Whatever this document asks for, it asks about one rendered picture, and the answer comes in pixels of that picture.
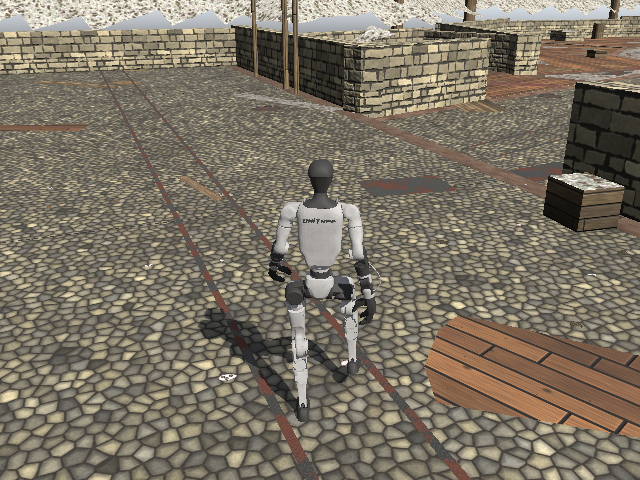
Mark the right robot forearm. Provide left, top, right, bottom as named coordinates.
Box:
left=354, top=246, right=375, bottom=299

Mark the left robot forearm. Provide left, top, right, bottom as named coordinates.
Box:
left=269, top=240, right=285, bottom=271

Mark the left robot upper arm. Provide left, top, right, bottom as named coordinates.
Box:
left=273, top=202, right=300, bottom=255

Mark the right robot upper arm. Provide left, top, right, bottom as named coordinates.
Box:
left=341, top=203, right=364, bottom=261

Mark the robot left thigh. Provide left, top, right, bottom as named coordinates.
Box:
left=285, top=280, right=309, bottom=358

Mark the robot left hand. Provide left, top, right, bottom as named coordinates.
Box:
left=268, top=266, right=292, bottom=282

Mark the robot right thigh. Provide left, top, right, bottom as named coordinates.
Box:
left=333, top=276, right=356, bottom=316

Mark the robot thigh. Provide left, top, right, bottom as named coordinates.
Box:
left=285, top=280, right=309, bottom=358
left=333, top=276, right=356, bottom=316

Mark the robot right hand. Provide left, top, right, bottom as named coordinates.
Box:
left=352, top=297, right=376, bottom=325

